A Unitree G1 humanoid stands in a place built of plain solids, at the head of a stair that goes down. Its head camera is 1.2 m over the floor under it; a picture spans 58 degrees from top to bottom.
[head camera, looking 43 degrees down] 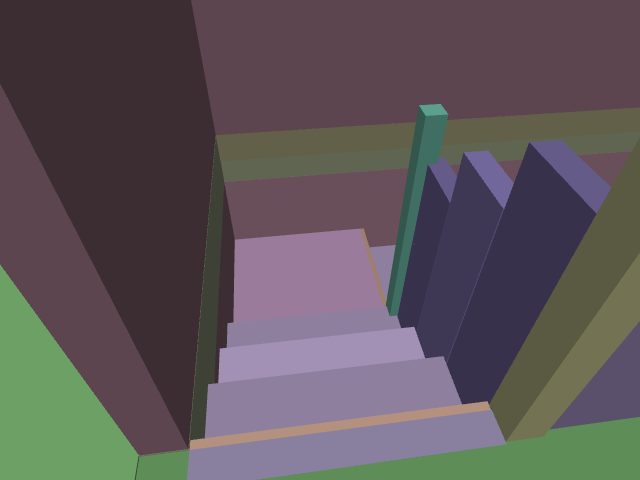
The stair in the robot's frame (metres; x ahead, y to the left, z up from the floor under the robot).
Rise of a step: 0.19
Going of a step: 0.27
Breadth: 0.85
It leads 8 degrees to the left of straight ahead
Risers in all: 4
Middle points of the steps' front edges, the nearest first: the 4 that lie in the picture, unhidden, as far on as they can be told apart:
0.55 -0.07 0.00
0.81 -0.03 -0.19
1.08 0.00 -0.38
1.35 0.04 -0.57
